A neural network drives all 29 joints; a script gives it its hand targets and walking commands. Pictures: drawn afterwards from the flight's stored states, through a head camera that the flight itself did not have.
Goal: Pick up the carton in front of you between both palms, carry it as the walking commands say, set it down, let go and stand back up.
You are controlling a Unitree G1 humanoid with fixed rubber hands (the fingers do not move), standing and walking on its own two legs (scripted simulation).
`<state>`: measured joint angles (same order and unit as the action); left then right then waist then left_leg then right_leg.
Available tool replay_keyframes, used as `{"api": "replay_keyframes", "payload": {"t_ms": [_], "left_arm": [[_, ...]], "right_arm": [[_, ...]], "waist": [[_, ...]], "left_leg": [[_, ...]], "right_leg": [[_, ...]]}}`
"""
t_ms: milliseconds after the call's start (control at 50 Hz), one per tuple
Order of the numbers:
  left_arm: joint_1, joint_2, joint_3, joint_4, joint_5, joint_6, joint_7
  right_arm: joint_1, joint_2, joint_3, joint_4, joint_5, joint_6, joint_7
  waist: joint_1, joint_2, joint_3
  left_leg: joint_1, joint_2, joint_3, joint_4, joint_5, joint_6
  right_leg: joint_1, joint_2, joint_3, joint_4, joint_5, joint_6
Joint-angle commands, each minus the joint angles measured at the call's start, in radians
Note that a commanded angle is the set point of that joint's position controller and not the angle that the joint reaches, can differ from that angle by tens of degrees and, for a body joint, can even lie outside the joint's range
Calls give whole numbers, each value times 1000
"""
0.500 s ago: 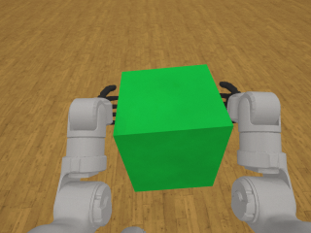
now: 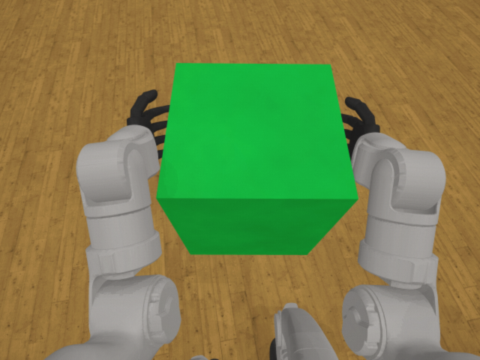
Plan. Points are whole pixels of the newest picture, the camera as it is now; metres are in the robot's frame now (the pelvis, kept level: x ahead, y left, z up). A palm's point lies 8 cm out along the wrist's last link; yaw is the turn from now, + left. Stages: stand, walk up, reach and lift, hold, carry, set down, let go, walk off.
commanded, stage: carry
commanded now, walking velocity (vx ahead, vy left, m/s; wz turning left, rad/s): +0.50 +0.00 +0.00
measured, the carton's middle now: (250, 172) +0.39 -0.02 +0.08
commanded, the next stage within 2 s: none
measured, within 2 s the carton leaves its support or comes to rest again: neither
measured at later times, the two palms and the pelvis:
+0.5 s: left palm (159, 38) +0.66 +0.14 +0.14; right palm (314, 32) +0.68 -0.16 +0.13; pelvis +0.30 -0.03 +0.02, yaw +2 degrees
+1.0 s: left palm out of the picture +0.91 +0.16 +0.11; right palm out of the picture +0.90 -0.13 +0.11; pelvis +0.63 +0.02 +0.02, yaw +0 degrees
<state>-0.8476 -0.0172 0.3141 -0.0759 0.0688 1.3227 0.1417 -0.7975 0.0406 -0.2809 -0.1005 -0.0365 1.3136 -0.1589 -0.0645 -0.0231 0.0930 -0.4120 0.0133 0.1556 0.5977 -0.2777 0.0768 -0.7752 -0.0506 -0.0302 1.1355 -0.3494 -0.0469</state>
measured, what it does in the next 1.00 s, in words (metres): climbs: right foot, then left foot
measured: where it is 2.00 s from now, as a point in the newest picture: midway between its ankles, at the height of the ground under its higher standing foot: (230, 123)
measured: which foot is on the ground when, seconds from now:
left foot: down 0.00-0.22, up 0.24-0.64, down 0.66-1.00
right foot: up 0.00-0.18, down 0.20-0.66, up 0.68-1.00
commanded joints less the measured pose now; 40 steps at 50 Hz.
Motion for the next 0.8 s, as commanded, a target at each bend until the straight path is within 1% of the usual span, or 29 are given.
{"api": "replay_keyframes", "payload": {"t_ms": [0, 60, 120, 140, 160, 180, 200, 220, 240, 260, 280, 300, 320, 360, 400, 440, 520, 560, 580, 600, 620, 640, 660, 680, 700, 720, 740, 760, 780], "left_arm": [[-645, -936, -673, 8, -341, 1, -184], [-642, -938, -671, 97, -346, 12, -204], [-641, -957, -640, 205, -357, 17, -227], [-636, -967, -621, 247, -359, 15, -234], [-625, -975, -598, 293, -358, 11, -240], [-592, -983, -572, 338, -356, 5, -246], [-593, -963, -548, 362, -345, -4, -249], [-594, -985, -536, 372, -349, -17, -249], [-626, -1008, -527, 334, -364, -25, -253], [-668, -1049, -540, 299, -386, -31, -258], [-713, -1085, -558, 254, -411, -40, -263], [-751, -1114, -574, 215, -433, -49, -266], [-767, -1133, -589, 186, -449, -56, -267], [-749, -1150, -613, 150, -466, -68, -269], [-715, -1155, -635, 127, -471, -77, -271], [-681, -1150, -658, 110, -472, -88, -273], [-588, -1128, -696, 87, -454, -103, -274], [-520, -1121, -710, 83, -434, -105, -275], [-480, -1119, -716, 82, -423, -106, -276], [-439, -1121, -724, 81, -414, -106, -277], [-403, -1124, -733, 78, -406, -105, -279], [-364, -1121, -745, 71, -397, -104, -281], [-331, -1118, -761, 65, -395, -102, -287], [-323, -1165, -766, 55, -401, -97, -294], [-309, -1158, -785, 28, -403, -100, -298], [-298, -1184, -807, -5, -414, -109, -300], [-276, -1205, -825, -45, -419, -121, -300], [-244, -1216, -838, -81, -416, -130, -297], [-201, -1216, -852, -115, -410, -138, -292]], "right_arm": [[-788, 935, 694, -81, 438, 3, 246], [-780, 930, 687, 22, 429, 13, 263], [-783, 950, 656, 131, 418, 11, 275], [-780, 959, 642, 169, 416, 9, 278], [-768, 973, 629, 204, 415, 5, 280], [-769, 973, 614, 236, 415, 1, 282], [-776, 1009, 594, 268, 414, -1, 283], [-804, 1018, 584, 266, 412, -6, 285], [-834, 1050, 584, 261, 414, -13, 282], [-831, 1064, 575, 257, 409, -21, 277], [-825, 1083, 572, 246, 409, -29, 270], [-813, 1100, 572, 235, 407, -36, 263], [-800, 1114, 576, 223, 406, -44, 254], [-759, 1127, 593, 199, 398, -59, 237], [-719, 1130, 613, 178, 384, -72, 225], [-689, 1127, 638, 157, 374, -83, 218], [-608, 1114, 681, 131, 361, -96, 220], [-558, 1106, 694, 114, 355, -97, 230], [-532, 1102, 699, 106, 352, -96, 237], [-503, 1100, 702, 101, 347, -95, 245], [-459, 1101, 703, 106, 340, -94, 254], [-411, 1099, 703, 109, 332, -95, 264], [-356, 1096, 700, 107, 326, -94, 274], [-333, 1067, 691, 117, 290, -103, 278], [-268, 1099, 701, 101, 294, -108, 283], [-254, 1112, 716, 34, 295, -118, 286], [-256, 1131, 735, -34, 302, -125, 288], [-257, 1142, 759, -105, 310, -132, 290], [-237, 1140, 780, -158, 313, -138, 291]], "waist": [[-17, 157, -653], [-29, 150, -585], [-16, 180, -519], [13, 173, -520], [46, 137, -557], [96, 77, -624], [101, -157, -705], [122, -280, -653], [116, -213, -622], [113, -106, -595], [100, -50, -562], [88, -48, -553], [85, -66, -563], [84, -93, -574], [89, -99, -570], [100, -100, -554], [113, -118, -528], [114, -137, -505], [109, -146, -502], [95, -152, -517], [74, -129, -558], [60, -76, -613], [49, 66, -694], [53, 348, -752], [42, 304, -701], [40, 240, -659], [41, 131, -638], [42, 94, -608], [44, 106, -604]], "left_leg": [[544, 249, -288, -161, 403, 161], [527, 217, -227, -161, 474, 128], [488, 194, -173, -125, 513, 75], [453, 182, -139, -59, 583, 46], [381, 155, -84, 58, 623, 9], [223, 139, -61, 220, 428, -31], [-86, 28, -51, 488, 77, -74], [-341, -58, -108, 627, -243, -77], [-406, -4, -157, 703, -244, -54], [-410, 21, -170, 694, -189, -49], [-390, 49, -173, 642, -132, -50], [-354, 68, -175, 583, -95, -56], [-326, 65, -160, 552, -55, -66], [-312, 58, -136, 483, -15, -81], [-330, 58, -112, 386, 23, -94], [-335, 59, -89, 264, 76, -101], [-265, 26, -34, 50, 197, -86], [-193, 6, -7, -73, 262, -72], [-135, -8, 9, -138, 291, -63], [-33, -26, 35, -191, 308, -52], [158, -45, 73, -264, 349, -41], [402, 15, 27, -239, 319, -28], [622, 237, -244, -165, 366, 2], [892, 430, -614, -205, 384, 154], [874, 408, -632, -250, 370, 165], [832, 369, -535, -249, 446, 139], [776, 350, -457, -255, 510, 110], [711, 334, -386, -279, 533, 87], [671, 316, -329, -303, 511, 67]], "right_leg": [[-10, -23, 3, -199, 122, 12], [62, 19, -66, -391, 201, 16], [195, 66, -126, -579, 219, 0], [318, 85, -145, -667, 252, -11], [521, 89, -156, -711, 278, -27], [759, -37, -15, -695, 235, -59], [1026, -308, 418, -687, 276, -166], [1091, -337, 618, -765, 321, -233], [1071, -326, 553, -755, 317, -217], [1014, -295, 464, -756, 341, -192], [942, -275, 385, -773, 363, -159], [891, -254, 326, -797, 357, -134], [880, -237, 279, -813, 369, -122], [887, -220, 213, -838, 401, -123], [922, -208, 162, -852, 437, -130], [958, -188, 114, -847, 503, -124], [1016, -165, 38, -818, 685, -93], [1024, -151, -9, -795, 766, -65], [1025, -146, -26, -770, 829, -47], [1006, -141, -48, -715, 905, -28], [940, -120, -99, -596, 919, 3], [783, -102, -113, -456, 755, 31], [576, -70, -89, -259, 381, 52], [205, 56, -35, -43, -103, 78], [79, 57, 27, 77, -158, 57], [37, 23, 38, 88, -128, 39], [45, -14, 43, 51, -57, 38], [66, -44, 42, -12, -4, 44], [102, -56, 32, -83, 22, 53]]}}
